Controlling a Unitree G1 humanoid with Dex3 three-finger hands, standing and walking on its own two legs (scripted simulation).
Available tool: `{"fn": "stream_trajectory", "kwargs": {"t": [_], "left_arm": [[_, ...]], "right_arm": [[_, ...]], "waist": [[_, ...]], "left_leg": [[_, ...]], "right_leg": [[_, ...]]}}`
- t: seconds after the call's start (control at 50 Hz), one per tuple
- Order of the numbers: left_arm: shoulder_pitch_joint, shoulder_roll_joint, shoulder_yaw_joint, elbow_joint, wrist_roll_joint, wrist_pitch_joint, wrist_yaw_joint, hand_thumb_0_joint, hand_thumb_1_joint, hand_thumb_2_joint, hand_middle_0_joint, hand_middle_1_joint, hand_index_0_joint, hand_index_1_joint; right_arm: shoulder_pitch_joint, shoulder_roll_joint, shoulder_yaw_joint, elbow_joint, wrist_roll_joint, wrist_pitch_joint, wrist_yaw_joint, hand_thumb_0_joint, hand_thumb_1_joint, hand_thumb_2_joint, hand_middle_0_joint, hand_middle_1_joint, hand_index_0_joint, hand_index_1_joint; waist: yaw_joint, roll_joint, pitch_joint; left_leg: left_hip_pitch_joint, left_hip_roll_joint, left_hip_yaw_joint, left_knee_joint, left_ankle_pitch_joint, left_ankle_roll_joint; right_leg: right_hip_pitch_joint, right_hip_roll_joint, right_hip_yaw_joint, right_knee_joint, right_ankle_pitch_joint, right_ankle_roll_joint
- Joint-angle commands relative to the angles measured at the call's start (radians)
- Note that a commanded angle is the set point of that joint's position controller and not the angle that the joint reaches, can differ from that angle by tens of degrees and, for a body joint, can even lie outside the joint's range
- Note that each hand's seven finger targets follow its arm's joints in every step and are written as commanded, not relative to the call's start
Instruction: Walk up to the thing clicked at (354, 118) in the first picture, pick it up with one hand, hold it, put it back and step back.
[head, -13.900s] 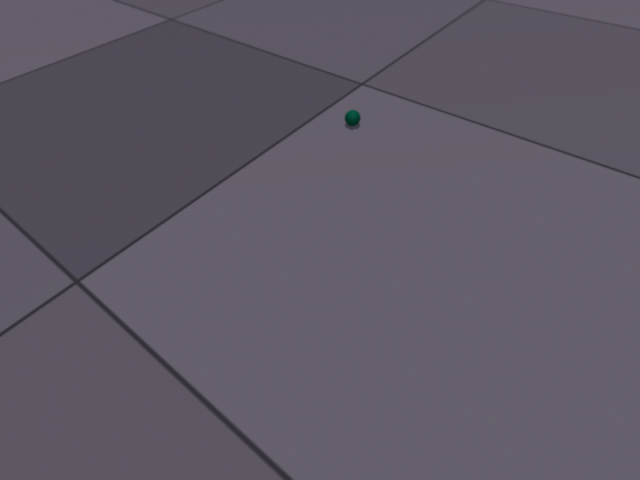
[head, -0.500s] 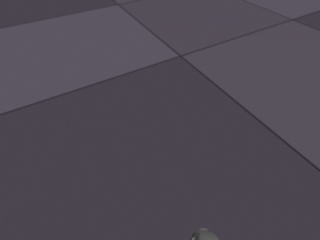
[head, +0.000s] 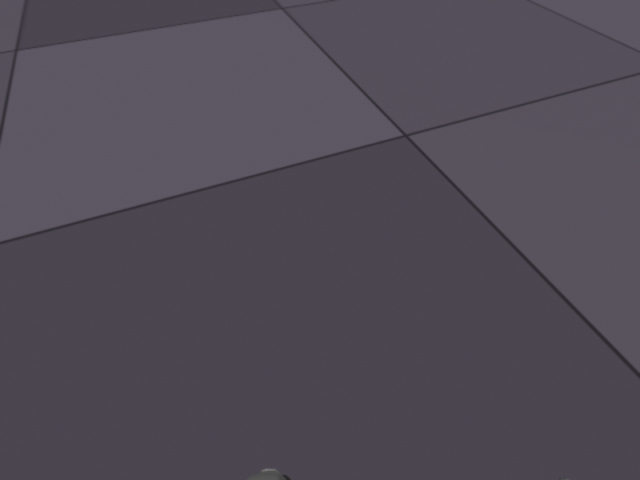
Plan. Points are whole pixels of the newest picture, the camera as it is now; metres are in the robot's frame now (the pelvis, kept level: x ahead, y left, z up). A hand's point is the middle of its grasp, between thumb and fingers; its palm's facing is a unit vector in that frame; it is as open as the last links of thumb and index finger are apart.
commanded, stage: walk up
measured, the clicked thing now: out of the picture -0.34 -0.92 -0.72
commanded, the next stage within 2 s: none
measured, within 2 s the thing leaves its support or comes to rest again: neither
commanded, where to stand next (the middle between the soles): +0.77 +0.02 m, yaw -2 degrees
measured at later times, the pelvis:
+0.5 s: pelvis +0.23 -0.02 -0.01, yaw -2 degrees
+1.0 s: pelvis +0.41 +0.02 +0.00, yaw -1 degrees
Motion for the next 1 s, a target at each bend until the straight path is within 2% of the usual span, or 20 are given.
{"fn": "stream_trajectory", "kwargs": {"t": [0.0, 0.02, 0.04, 0.08, 0.14, 0.26, 0.38, 0.42, 0.44, 0.46, 0.48, 0.5, 0.54, 0.58, 0.78, 0.86, 0.88, 0.9, 0.92, 0.98], "left_arm": [[-0.012, 0.184, 0.039, -0.097, -0.014, -0.015, 0.029, 0.0, 0.9, 0.9, -0.2, -0.3, -0.2, -0.3], [0.033, 0.13, 0.027, -0.109, -0.033, -0.011, 0.028, 0.0, 0.9, 0.9, -0.2, -0.3, -0.2, -0.3], [-0.008, 0.231, 0.045, -0.088, -0.024, -0.007, 0.045, 0.0, 0.9, 0.9, -0.2, -0.3, -0.2, -0.3], [0.003, 0.238, 0.037, -0.056, -0.031, -0.008, 0.038, 0.0, 0.9, 0.9, -0.2, -0.3, -0.2, -0.3], [0.052, 0.209, 0.04, -0.02, -0.024, 0.003, 0.017, 0.0, 0.9, 0.9, -0.2, -0.3, -0.2, -0.3], [-0.08, 0.182, 0.044, -0.061, -0.002, 0.012, -0.011, 0.0, 0.9, 0.9, -0.2, -0.3, -0.2, -0.3], [-0.102, 0.161, 0.054, -0.051, -0.006, 0.0, -0.014, 0.0, 0.9, 0.9, -0.2, -0.3, -0.2, -0.3], [0.023, 0.204, 0.075, -0.013, -0.002, -0.014, 0.003, 0.0, 0.9, 0.9, -0.2, -0.3, -0.2, -0.3], [0.118, 0.268, 0.1, 0.0, 0.003, -0.023, 0.016, 0.0, 0.9, 0.9, -0.2, -0.3, -0.2, -0.3], [0.159, 0.369, 0.118, -0.015, -0.004, -0.028, 0.025, 0.0, 0.9, 0.9, -0.2, -0.3, -0.2, -0.3], [0.12, 0.362, 0.107, -0.023, -0.018, -0.024, 0.027, 0.0, 0.9, 0.9, -0.2, -0.3, -0.2, -0.3], [0.061, 0.324, 0.098, -0.041, -0.028, -0.021, 0.03, 0.0, 0.9, 0.9, -0.2, -0.3, -0.2, -0.3], [-0.012, 0.266, 0.079, -0.063, -0.024, -0.02, 0.035, 0.0, 0.9, 0.9, -0.2, -0.3, -0.2, -0.3], [-0.044, 0.246, 0.071, -0.077, -0.016, -0.024, 0.031, 0.0, 0.9, 0.9, -0.2, -0.3, -0.2, -0.3], [-0.041, 0.276, 0.08, -0.11, -0.007, -0.02, 0.019, 0.0, 0.9, 0.9, -0.2, -0.3, -0.2, -0.3], [-0.053, 0.228, 0.053, -0.112, -0.001, -0.006, 0.02, 0.0, 0.9, 0.9, -0.2, -0.3, -0.2, -0.3], [-0.018, 0.164, 0.032, -0.12, -0.002, -0.005, 0.019, 0.0, 0.9, 0.9, -0.2, -0.3, -0.2, -0.3], [0.002, 0.145, 0.031, -0.118, -0.02, -0.001, 0.024, 0.0, 0.9, 0.9, -0.2, -0.3, -0.2, -0.3], [-0.045, 0.231, 0.046, -0.094, -0.01, 0.006, 0.044, 0.0, 0.9, 0.9, -0.2, -0.3, -0.2, -0.3], [0.002, 0.219, 0.041, -0.048, -0.026, 0.008, 0.035, 0.0, 0.9, 0.9, -0.2, -0.3, -0.2, -0.3]], "right_arm": [[0.262, -0.27, -0.102, -0.003, -0.017, -0.049, -0.038, 0.0, -0.9, -0.9, 0.2, 0.3, 0.2, 0.3], [0.277, -0.358, -0.121, -0.034, -0.012, -0.056, -0.049, 0.0, -0.9, -0.9, 0.2, 0.3, 0.2, 0.3], [0.224, -0.366, -0.125, -0.052, 0.028, -0.052, -0.051, 0.0, -0.9, -0.9, 0.2, 0.3, 0.2, 0.3], [0.107, -0.282, -0.088, -0.085, 0.033, -0.049, -0.064, 0.0, -0.9, -0.9, 0.2, 0.3, 0.2, 0.3], [0.062, -0.224, -0.058, -0.089, 0.029, -0.059, -0.065, 0.0, -0.9, -0.9, 0.2, 0.3, 0.2, 0.3], [0.096, -0.255, -0.064, -0.108, 0.024, -0.067, -0.061, 0.0, -0.9, -0.9, 0.2, 0.3, 0.2, 0.3], [0.079, -0.244, -0.058, -0.122, 0.027, -0.049, -0.063, 0.0, -0.9, -0.9, 0.2, 0.3, 0.2, 0.3], [0.089, -0.2, -0.039, -0.134, 0.026, -0.043, -0.066, 0.0, -0.9, -0.9, 0.2, 0.3, 0.2, 0.3], [0.129, -0.143, -0.018, -0.141, 0.028, -0.046, -0.065, 0.0, -0.9, -0.9, 0.2, 0.3, 0.2, 0.3], [0.146, -0.14, -0.012, -0.152, 0.034, -0.042, -0.064, 0.0, -0.9, -0.9, 0.2, 0.3, 0.2, 0.3], [0.083, -0.223, -0.033, -0.128, 0.021, -0.028, -0.078, 0.0, -0.9, -0.9, 0.2, 0.3, 0.2, 0.3], [0.091, -0.225, -0.035, -0.103, 0.031, -0.024, -0.08, 0.0, -0.9, -0.9, 0.2, 0.3, 0.2, 0.3], [0.128, -0.206, -0.03, -0.067, 0.038, -0.019, -0.07, 0.0, -0.9, -0.9, 0.2, 0.3, 0.2, 0.3], [0.169, -0.197, -0.035, -0.042, 0.023, -0.011, -0.057, 0.0, -0.9, -0.9, 0.2, 0.3, 0.2, 0.3], [0.021, -0.173, -0.05, -0.079, 0.003, -0.026, -0.024, 0.0, -0.9, -0.9, 0.2, 0.3, 0.2, 0.3], [0.185, -0.217, -0.071, -0.025, 0.0, -0.043, -0.044, 0.0, -0.9, -0.9, 0.2, 0.3, 0.2, 0.3], [0.285, -0.286, -0.091, -0.01, -0.005, -0.052, -0.058, 0.0, -0.9, -0.9, 0.2, 0.3, 0.2, 0.3], [0.289, -0.362, -0.103, -0.044, 0.003, -0.059, -0.064, 0.0, -0.9, -0.9, 0.2, 0.3, 0.2, 0.3], [0.255, -0.361, -0.106, -0.05, 0.026, -0.053, -0.064, 0.0, -0.9, -0.9, 0.2, 0.3, 0.2, 0.3], [0.145, -0.258, -0.062, -0.08, 0.023, -0.056, -0.078, 0.0, -0.9, -0.9, 0.2, 0.3, 0.2, 0.3]], "waist": [[-0.168, 0.165, -0.177], [-0.152, 0.319, -0.18], [-0.149, 0.167, -0.178], [-0.087, 0.054, -0.075], [-0.042, 0.119, -0.045], [-0.073, 0.098, 0.007], [-0.047, 0.067, -0.028], [0.024, -0.053, -0.105], [0.065, -0.247, -0.169], [0.069, -0.347, -0.193], [0.069, -0.208, -0.123], [0.041, -0.137, -0.073], [-0.006, -0.165, -0.041], [-0.034, -0.19, -0.019], [-0.008, -0.162, -0.002], [-0.114, -0.017, -0.064], [-0.158, 0.209, -0.115], [-0.144, 0.287, -0.095], [-0.134, 0.146, -0.04], [-0.064, 0.075, -0.006]], "left_leg": [[0.544, 0.046, -0.137, -0.131, -0.214, 0.108], [0.646, 0.302, -0.645, -0.293, -0.362, 0.192], [0.572, 0.356, -0.725, -0.34, -0.424, 0.277], [0.427, 0.269, -0.432, -0.314, -0.254, 0.229], [0.289, 0.181, -0.195, -0.316, -0.01, 0.182], [0.289, 0.19, -0.135, -0.356, -0.081, 0.225], [0.261, 0.13, -0.048, -0.199, 0.018, 0.158], [0.173, 0.081, -0.006, 0.044, 0.071, 0.115], [0.047, -0.003, 0.06, 0.326, -0.04, 0.074], [-0.187, -0.133, 0.042, 0.527, -0.372, 0.027], [-0.203, -0.066, -0.065, 0.608, -0.416, 0.026], [-0.196, -0.044, -0.135, 0.617, -0.339, 0.03], [-0.155, -0.017, -0.119, 0.539, -0.247, 0.028], [-0.075, -0.005, -0.092, 0.465, -0.199, 0.007], [0.068, 0.003, -0.006, 0.044, -0.055, -0.019], [0.396, -0.066, 0.036, -0.035, -0.163, 0.021], [0.51, 0.088, -0.226, -0.19, -0.359, 0.082], [0.572, 0.315, -0.674, -0.355, -0.391, 0.183], [0.456, 0.368, -0.707, -0.344, -0.376, 0.268], [0.347, 0.217, -0.309, -0.278, -0.036, 0.191]], "right_leg": [[-0.355, -0.07, 0.009, 0.462, 0.32, -0.121], [-0.628, 0.098, 0.058, 0.68, -0.108, -0.072], [-0.629, 0.032, 0.17, 0.766, -0.139, -0.091], [-0.598, -0.029, 0.215, 0.738, -0.001, -0.081], [-0.474, -0.067, 0.169, 0.579, 0.061, -0.054], [-0.48, -0.088, 0.1, 0.28, 0.154, -0.024], [-0.257, -0.006, 0.028, 0.071, 0.261, -0.051], [0.006, 0.019, 0.039, 0.02, 0.216, -0.077], [0.147, -0.124, 0.247, -0.084, 0.074, -0.119], [0.254, -0.383, 0.729, -0.229, -0.035, -0.233], [0.131, -0.423, 0.789, -0.237, -0.104, -0.305], [0.065, -0.371, 0.646, -0.235, -0.065, -0.28], [-0.028, -0.263, 0.428, -0.225, 0.044, -0.219], [-0.145, -0.225, 0.308, -0.254, 0.08, -0.227], [-0.225, -0.22, 0.199, -0.217, -0.082, -0.226], [-0.365, -0.149, 0.11, 0.108, 0.08, -0.165], [-0.465, -0.063, 0.033, 0.459, 0.152, -0.109], [-0.685, 0.092, 0.05, 0.636, -0.112, -0.065], [-0.682, 0.016, 0.164, 0.712, -0.155, -0.077], [-0.575, -0.053, 0.209, 0.614, 0.005, -0.071]]}}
